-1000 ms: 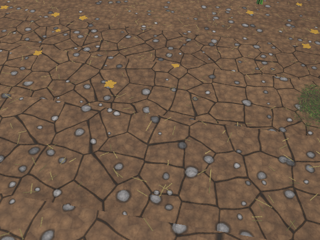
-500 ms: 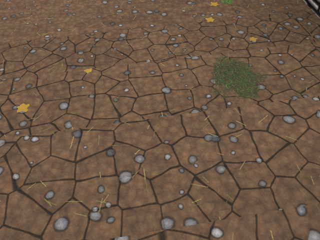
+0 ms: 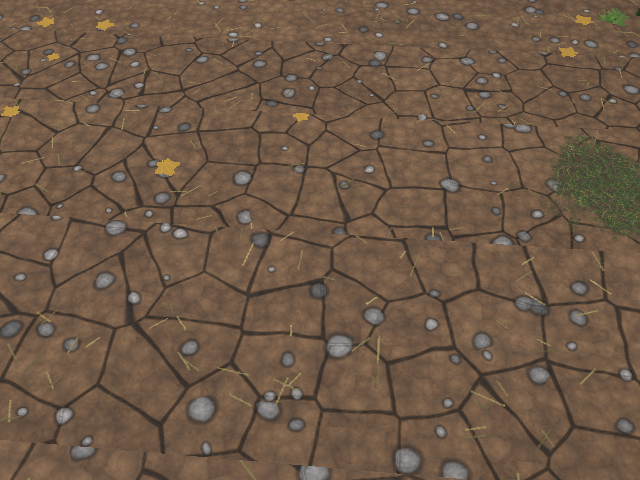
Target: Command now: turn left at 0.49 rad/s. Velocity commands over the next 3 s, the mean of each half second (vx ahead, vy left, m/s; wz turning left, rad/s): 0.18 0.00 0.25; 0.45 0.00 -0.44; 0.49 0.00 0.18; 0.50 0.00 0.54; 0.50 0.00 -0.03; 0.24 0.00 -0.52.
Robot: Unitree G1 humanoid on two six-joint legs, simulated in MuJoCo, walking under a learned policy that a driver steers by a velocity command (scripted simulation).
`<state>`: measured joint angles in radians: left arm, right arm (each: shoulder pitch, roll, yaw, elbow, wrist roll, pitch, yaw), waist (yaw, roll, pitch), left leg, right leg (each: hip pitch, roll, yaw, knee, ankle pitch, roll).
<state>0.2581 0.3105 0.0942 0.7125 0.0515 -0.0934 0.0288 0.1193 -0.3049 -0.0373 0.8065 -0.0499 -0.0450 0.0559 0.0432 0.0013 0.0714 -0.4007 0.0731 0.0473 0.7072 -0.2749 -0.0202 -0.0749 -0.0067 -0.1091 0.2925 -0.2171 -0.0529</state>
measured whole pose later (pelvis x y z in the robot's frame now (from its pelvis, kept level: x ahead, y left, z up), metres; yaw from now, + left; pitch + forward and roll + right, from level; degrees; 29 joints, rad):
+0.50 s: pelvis +0.11 +0.07 +0.00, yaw +7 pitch +0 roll +0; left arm 0.28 0.27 0.02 0.83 0.08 -0.06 -0.05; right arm 0.34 -0.23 0.01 0.84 -0.08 -0.11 0.03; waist -0.03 -0.02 0.04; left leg 0.03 -0.04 0.01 0.10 -0.14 0.06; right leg -0.63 -0.05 0.04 0.77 -0.02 -0.01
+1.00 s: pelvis +0.39 -0.02 -0.03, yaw -10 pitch +1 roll -2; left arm 0.43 0.21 -0.02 0.89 0.09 -0.15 -0.04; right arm 0.16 -0.26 0.05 0.73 -0.12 -0.07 0.04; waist 0.07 0.04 -0.02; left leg -0.74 0.10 -0.11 1.03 -0.03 0.01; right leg -0.26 0.18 0.06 0.64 -0.39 -0.13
